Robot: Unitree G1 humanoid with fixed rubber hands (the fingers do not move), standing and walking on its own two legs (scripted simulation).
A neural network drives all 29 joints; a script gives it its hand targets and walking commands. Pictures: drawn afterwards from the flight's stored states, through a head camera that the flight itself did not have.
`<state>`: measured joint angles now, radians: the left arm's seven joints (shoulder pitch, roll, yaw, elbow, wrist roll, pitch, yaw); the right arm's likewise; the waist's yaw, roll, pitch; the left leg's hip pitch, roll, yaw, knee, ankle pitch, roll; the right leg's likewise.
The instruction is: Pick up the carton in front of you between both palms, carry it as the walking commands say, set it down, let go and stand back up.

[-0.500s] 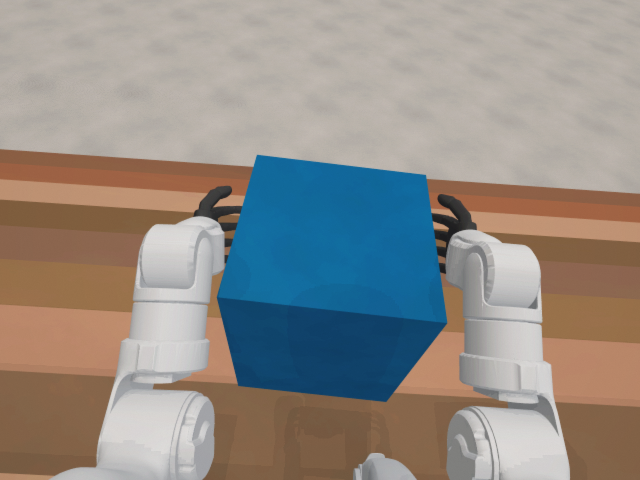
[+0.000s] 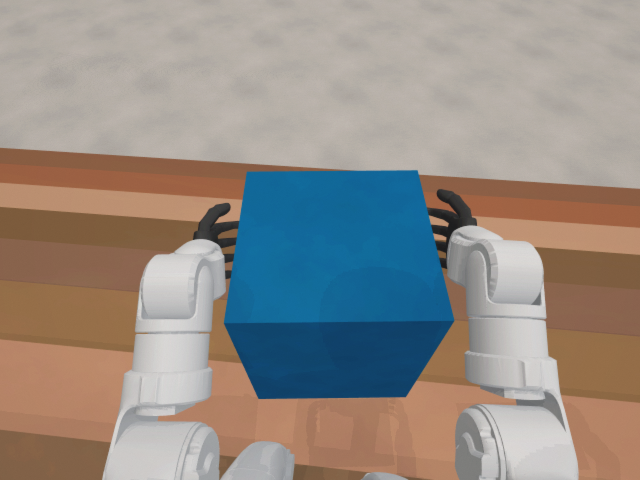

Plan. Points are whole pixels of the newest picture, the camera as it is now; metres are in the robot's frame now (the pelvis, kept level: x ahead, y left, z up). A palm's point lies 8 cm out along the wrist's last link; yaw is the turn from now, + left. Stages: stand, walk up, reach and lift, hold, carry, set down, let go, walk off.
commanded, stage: carry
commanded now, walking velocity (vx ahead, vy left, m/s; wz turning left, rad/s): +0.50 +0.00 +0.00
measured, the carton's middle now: (332, 292) +0.34 +0.00 +0.02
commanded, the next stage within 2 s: none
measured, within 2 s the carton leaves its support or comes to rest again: neither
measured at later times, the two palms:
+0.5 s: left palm (314, 159) +0.79 +0.05 -0.16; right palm (441, 170) +0.76 -0.25 -0.16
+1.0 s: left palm (322, 103) +1.14 +0.04 -0.24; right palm (417, 104) +1.16 -0.26 -0.25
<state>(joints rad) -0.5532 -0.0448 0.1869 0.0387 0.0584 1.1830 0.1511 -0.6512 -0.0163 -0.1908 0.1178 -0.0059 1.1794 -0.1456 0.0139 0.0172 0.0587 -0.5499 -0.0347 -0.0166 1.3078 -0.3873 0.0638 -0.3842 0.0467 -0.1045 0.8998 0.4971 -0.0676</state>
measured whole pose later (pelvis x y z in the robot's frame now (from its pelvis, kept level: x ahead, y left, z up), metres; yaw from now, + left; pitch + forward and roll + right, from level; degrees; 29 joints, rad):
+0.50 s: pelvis +0.42 -0.05 -0.23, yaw -1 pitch +3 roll +0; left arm -0.58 -0.04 0.30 0.03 0.07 1.19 0.12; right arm -0.67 0.01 -0.16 0.16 0.04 1.14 -0.18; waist -0.16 0.02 0.10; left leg -0.30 -0.14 0.09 0.91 -0.66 0.16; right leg -0.84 -0.05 0.05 1.06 0.03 -0.09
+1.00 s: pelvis +0.80 -0.14 -0.34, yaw -1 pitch +4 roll +1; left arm -0.53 -0.02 0.15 0.03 -0.04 1.03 0.17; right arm -0.46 0.08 -0.22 -0.09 -0.09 1.04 -0.12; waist 0.13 0.01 0.01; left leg -0.77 0.03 0.00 0.81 0.16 0.05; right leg -0.27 0.12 -0.05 0.81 -0.61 -0.14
